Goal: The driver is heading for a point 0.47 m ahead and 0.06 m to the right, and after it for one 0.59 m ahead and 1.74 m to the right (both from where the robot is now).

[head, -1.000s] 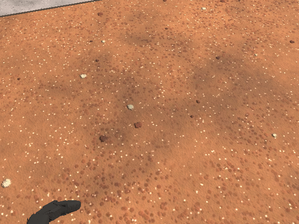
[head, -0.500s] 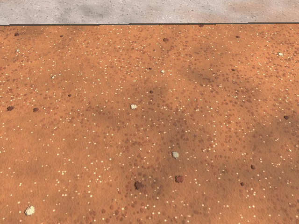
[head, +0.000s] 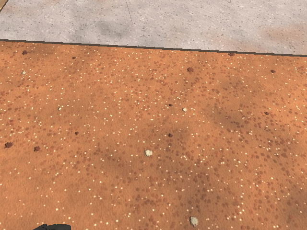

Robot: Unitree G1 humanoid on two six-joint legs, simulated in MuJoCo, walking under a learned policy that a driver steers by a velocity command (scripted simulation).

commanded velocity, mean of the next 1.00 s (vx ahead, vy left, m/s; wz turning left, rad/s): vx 0.31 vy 0.00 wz -0.19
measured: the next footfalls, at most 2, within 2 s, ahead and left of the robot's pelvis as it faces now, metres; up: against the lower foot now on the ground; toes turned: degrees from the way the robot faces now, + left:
right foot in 0.08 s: +0.22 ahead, -0.13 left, +0.00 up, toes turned +0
left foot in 0.56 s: +0.51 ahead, +0.11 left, +0.00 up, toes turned -2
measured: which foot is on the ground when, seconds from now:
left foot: down 0.00-0.10, up 0.12-0.54, down 0.56-1.00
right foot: up 0.00-0.06, down 0.08-0.58, up 0.60-0.98, down 1.00-1.00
